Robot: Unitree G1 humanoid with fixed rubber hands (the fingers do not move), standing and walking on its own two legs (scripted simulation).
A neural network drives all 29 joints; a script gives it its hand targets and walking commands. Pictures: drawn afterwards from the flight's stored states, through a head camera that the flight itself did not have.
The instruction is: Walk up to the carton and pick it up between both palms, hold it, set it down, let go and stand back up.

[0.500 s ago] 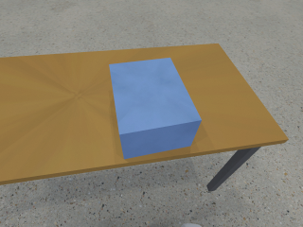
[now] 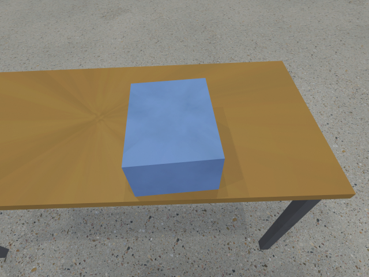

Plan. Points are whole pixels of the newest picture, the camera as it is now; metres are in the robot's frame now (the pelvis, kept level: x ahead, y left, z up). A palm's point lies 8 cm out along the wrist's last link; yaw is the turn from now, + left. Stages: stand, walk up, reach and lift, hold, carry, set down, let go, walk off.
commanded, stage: walk up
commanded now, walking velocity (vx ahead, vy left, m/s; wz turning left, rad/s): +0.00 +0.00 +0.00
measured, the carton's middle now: (172, 133) +0.47 +0.06 +0.00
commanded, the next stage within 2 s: none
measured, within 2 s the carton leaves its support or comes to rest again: neither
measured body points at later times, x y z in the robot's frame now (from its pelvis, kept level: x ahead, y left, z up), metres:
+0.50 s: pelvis -0.02 +0.03 +0.01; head +0.02 +0.00 +0.46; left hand -0.06 +0.27 -0.13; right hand -0.02 -0.20 -0.17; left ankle -0.04 +0.20 -0.66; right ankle +0.01 -0.06 -0.74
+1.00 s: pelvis -0.01 +0.12 +0.01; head +0.02 +0.15 +0.46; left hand -0.05 +0.33 -0.17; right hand -0.04 -0.08 -0.14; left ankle -0.02 +0.21 -0.74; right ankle -0.05 -0.02 -0.71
